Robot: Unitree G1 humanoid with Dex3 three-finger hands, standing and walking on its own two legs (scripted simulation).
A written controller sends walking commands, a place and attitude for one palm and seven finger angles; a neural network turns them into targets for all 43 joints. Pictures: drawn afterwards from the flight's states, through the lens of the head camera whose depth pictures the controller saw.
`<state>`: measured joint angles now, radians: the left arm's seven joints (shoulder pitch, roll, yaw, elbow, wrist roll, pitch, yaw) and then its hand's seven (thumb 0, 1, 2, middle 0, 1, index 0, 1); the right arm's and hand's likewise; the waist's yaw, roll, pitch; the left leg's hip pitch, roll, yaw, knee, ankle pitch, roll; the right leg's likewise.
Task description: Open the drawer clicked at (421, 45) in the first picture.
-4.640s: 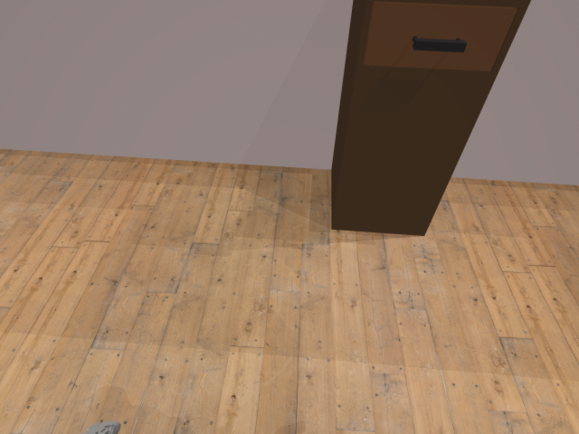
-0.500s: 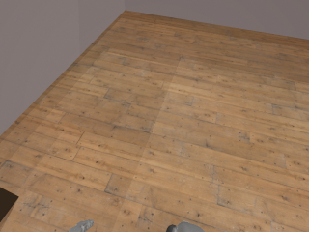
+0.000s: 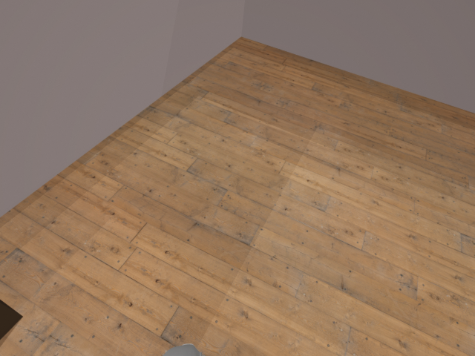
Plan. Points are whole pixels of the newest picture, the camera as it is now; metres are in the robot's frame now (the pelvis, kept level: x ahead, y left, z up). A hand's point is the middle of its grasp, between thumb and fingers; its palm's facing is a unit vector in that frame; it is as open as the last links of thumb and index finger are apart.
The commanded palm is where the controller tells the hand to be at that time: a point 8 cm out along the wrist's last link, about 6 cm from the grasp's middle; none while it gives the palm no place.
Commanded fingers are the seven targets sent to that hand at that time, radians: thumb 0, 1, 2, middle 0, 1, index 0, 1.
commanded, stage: turn to face it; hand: left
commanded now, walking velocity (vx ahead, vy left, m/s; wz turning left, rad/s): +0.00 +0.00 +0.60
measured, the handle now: out of the picture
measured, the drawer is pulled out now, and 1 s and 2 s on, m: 0.00 0.00 0.00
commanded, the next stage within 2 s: take the last steps up to it in 1.70 s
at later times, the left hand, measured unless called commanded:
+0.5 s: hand out of the picture +0.07 +0.20 -0.13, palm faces +0.27 -0.93 -0.26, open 7.3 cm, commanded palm none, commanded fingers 0.00 0.90 0.90 -0.20 -0.30 -0.20 -0.30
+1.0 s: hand out of the picture -0.13 +0.17 -0.17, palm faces +0.60 -0.77 -0.24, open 7.3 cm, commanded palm none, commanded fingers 0.00 0.90 0.90 -0.20 -0.30 -0.20 -0.30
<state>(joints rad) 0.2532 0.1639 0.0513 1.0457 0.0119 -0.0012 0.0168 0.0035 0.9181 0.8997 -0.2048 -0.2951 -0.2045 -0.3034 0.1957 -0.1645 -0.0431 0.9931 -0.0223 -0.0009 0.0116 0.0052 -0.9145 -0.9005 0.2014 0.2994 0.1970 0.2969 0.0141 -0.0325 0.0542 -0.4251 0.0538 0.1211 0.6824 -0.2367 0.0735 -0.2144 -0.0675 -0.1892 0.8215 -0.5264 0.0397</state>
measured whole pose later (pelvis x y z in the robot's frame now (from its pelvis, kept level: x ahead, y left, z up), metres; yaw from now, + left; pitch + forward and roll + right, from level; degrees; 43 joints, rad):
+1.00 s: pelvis -0.03 -0.02 +0.00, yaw +35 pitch +1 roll +1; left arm 0.25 0.25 0.07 0.93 0.02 0.05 0.01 0.01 0.91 0.90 -0.21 -0.30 -0.21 -0.30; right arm 0.11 -0.25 -0.07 0.90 -0.01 0.04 0.03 0.01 -0.91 -0.90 0.20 0.30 0.20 0.30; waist 0.03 -0.06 0.11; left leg -0.30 0.01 0.08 0.63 -0.32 0.00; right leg -0.32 -0.21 -0.19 0.84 -0.50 0.08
